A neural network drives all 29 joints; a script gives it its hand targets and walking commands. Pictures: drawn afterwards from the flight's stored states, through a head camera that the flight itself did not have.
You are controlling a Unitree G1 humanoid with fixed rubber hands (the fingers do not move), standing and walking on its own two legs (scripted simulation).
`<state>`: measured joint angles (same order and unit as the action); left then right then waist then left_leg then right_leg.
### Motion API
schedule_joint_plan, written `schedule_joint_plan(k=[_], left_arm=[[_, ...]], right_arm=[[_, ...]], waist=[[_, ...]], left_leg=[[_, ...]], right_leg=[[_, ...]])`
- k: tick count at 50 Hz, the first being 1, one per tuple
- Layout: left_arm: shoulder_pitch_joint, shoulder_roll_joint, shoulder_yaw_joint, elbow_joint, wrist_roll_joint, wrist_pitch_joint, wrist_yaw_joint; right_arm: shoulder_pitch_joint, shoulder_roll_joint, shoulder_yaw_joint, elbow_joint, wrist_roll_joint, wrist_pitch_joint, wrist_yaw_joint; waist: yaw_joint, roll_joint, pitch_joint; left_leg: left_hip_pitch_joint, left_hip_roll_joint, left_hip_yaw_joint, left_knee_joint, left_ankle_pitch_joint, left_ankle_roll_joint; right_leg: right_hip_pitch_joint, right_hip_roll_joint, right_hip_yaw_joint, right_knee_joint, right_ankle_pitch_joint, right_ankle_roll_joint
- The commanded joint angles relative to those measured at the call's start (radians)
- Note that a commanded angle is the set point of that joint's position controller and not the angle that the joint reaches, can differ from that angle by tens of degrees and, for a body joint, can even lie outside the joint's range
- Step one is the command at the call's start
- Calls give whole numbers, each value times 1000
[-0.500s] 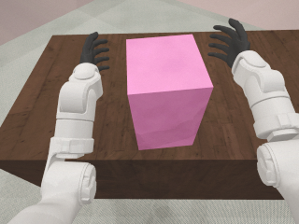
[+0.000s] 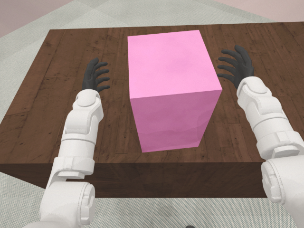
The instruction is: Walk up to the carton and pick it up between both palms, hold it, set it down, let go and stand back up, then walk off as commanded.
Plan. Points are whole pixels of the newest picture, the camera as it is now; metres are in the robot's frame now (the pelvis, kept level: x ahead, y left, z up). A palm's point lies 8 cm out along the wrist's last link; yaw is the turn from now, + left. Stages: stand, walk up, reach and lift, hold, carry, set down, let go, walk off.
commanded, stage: reach and lift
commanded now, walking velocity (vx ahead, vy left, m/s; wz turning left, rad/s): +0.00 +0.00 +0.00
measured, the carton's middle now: (167, 98) +0.45 +0.04 +0.04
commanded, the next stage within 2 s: none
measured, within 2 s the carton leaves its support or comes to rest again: neither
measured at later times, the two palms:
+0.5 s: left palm (105, 101) +0.40 +0.21 +0.06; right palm (227, 89) +0.47 -0.12 +0.06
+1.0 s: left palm (115, 102) +0.40 +0.18 +0.06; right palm (215, 94) +0.45 -0.09 +0.06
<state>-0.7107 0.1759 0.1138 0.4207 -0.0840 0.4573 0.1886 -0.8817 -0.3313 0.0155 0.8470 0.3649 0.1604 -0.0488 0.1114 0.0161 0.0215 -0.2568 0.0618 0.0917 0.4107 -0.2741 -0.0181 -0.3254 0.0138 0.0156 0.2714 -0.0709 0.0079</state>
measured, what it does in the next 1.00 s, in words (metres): stands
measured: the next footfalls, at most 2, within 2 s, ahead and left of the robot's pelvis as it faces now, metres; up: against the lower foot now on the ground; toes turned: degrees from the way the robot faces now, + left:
none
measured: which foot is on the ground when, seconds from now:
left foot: down 0.00-1.00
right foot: down 0.00-1.00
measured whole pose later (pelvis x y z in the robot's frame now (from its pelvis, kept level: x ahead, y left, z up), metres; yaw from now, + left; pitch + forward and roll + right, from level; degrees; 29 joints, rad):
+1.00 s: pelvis +0.00 +0.00 +0.00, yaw +0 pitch +15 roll -1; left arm -0.75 -0.12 0.45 0.78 0.16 -0.07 0.15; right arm -0.87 -0.01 -0.36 1.03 -0.27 -0.18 -0.05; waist 0.12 0.03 -0.08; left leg -0.42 0.06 0.09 0.44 -0.27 -0.01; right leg -0.49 0.02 0.02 0.30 -0.07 0.01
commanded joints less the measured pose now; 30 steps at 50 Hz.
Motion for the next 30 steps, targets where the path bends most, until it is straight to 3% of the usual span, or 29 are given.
schedule_joint_plan(k=[1,4,8,12,13,16,17,19,20,23,24,30], left_arm=[[-495,12,27,10,19,-214,-16],[-489,-10,28,144,36,-297,-23],[-544,-3,41,193,40,-414,-21],[-536,-6,61,237,63,-474,-17],[-529,-16,60,245,64,-482,-17],[-532,-21,83,275,78,-504,-20],[-533,-36,72,244,75,-507,-14],[-547,-26,90,247,77,-513,-11],[-533,-38,82,260,76,-514,-13],[-542,-60,82,257,88,-520,-15],[-556,-86,75,239,87,-528,-17],[-559,-212,118,293,185,-547,-48]], right_arm=[[-510,-73,-25,-73,-79,-134,44],[-497,-54,-40,25,-108,-175,47],[-539,-32,-41,29,-125,-241,42],[-526,-28,-35,63,-130,-271,34],[-517,-25,-39,73,-143,-277,31],[-531,-8,-29,56,-145,-282,23],[-534,-12,-37,53,-145,-287,24],[-544,-9,-37,38,-148,-287,18],[-535,-2,-38,48,-154,-287,16],[-549,24,-40,32,-162,-288,14],[-548,44,-51,26,-174,-289,15],[-557,216,-105,31,-288,-304,32]], waist=[[40,12,-840],[27,4,-806],[48,-15,-859],[53,-33,-902],[39,-42,-905],[50,-58,-909],[47,-37,-933],[58,-56,-953],[45,-54,-946],[49,-55,-945],[35,-48,-958],[39,-57,-894]], left_leg=[[-23,-30,-48,64,716,-97],[-57,-29,-51,54,675,-91],[-113,-35,-36,61,677,-85],[-152,-38,-28,71,687,-80],[-159,-38,-27,69,683,-78],[-193,-48,-19,67,658,-62],[-178,-41,-27,68,687,-71],[-190,-44,-18,75,678,-64],[-191,-47,-19,71,674,-63],[-215,-48,-18,73,671,-61],[-207,-51,-22,72,670,-61],[-217,-54,-11,49,634,-51]], right_leg=[[345,50,-11,72,378,-79],[336,47,-14,91,358,-67],[361,43,-6,124,411,-51],[379,42,3,145,480,-45],[386,42,4,150,496,-41],[403,35,6,181,511,-20],[386,39,3,177,513,-28],[389,41,5,175,519,-28],[394,39,4,177,521,-25],[404,36,7,186,535,-22],[398,34,3,193,530,-18],[422,21,-10,177,509,-13]])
